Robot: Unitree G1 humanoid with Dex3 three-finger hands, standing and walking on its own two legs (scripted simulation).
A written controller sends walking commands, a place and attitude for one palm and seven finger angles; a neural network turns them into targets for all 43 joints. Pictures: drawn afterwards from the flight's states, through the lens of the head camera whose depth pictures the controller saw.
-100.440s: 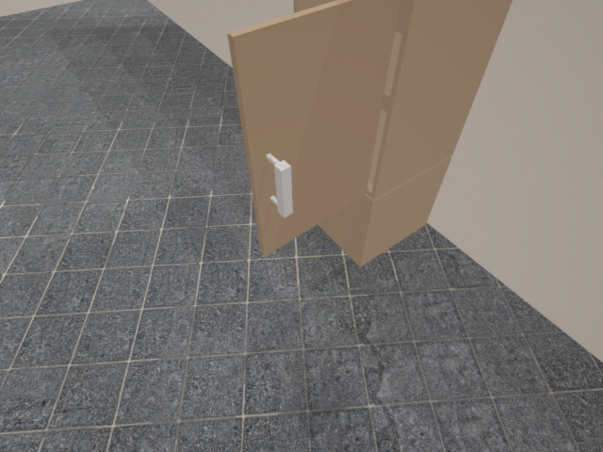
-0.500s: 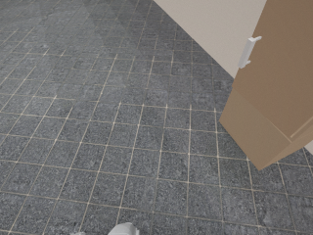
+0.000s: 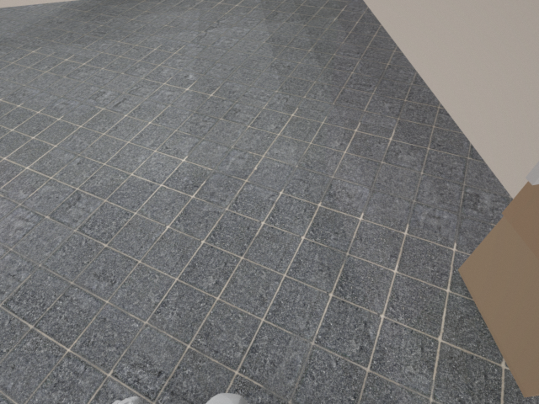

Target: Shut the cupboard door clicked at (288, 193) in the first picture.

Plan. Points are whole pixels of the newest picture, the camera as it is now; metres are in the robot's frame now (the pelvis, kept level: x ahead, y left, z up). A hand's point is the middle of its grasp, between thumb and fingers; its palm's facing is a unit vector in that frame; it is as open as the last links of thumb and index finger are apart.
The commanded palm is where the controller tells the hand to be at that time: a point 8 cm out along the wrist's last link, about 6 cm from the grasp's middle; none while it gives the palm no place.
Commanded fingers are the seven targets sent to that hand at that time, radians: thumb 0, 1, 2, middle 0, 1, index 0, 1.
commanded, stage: walk to a spot facing it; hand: left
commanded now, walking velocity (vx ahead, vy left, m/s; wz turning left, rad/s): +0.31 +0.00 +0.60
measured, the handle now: out of the picture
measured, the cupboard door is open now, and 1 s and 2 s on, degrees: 4 4 4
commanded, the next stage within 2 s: turn to face it in 0.50 s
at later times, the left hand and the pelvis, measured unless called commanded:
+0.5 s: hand out of the picture +0.09 +0.25 -0.18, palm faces +0.36 -0.91 -0.20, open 7.4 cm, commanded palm none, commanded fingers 0.00 0.90 0.90 -0.20 -0.30 -0.20 -0.30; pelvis +0.16 +0.07 +0.00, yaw +18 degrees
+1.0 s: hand (158, 289) +0.35 +0.27 -0.16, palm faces +0.25 -0.95 -0.21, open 7.2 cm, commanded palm none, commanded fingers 0.00 0.90 0.90 -0.20 -0.30 -0.20 -0.30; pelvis +0.32 +0.08 +0.00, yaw +12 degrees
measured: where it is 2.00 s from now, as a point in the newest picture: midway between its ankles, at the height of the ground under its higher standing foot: (258, 355)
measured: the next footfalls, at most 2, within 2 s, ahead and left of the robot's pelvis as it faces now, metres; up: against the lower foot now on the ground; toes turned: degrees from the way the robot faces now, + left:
left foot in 0.38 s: +0.23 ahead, +0.16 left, +0.00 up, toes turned +23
right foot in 0.86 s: +0.43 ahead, +0.01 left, +0.00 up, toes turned +12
